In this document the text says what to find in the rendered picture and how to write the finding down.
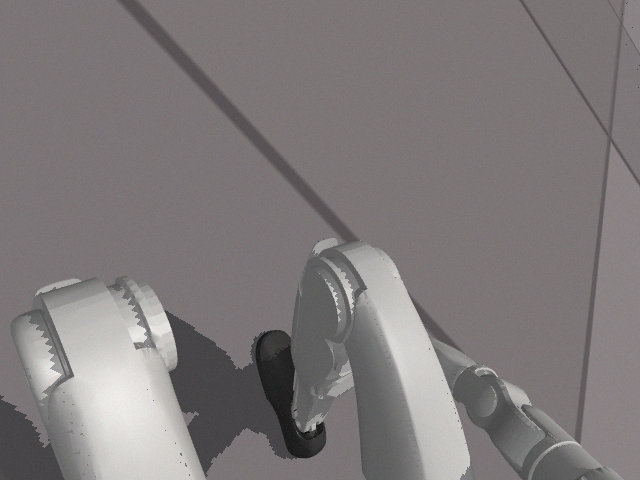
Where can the right robot foot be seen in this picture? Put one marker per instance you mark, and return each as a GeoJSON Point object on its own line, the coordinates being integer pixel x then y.
{"type": "Point", "coordinates": [276, 371]}

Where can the right robot arm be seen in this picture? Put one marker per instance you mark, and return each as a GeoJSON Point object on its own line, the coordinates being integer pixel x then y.
{"type": "Point", "coordinates": [535, 446]}

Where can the right robot hand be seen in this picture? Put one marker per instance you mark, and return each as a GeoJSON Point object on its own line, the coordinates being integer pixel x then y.
{"type": "Point", "coordinates": [452, 361]}

